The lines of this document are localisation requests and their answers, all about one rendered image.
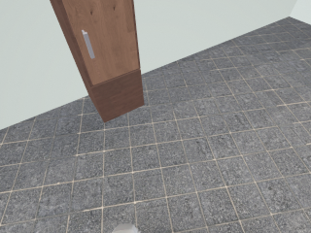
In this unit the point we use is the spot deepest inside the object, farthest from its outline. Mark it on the handle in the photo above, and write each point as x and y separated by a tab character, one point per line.
88	45

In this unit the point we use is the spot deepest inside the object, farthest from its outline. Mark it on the cupboard door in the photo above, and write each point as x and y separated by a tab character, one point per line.
109	25

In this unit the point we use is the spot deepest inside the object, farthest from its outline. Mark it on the left robot thigh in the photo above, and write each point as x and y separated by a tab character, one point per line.
126	228

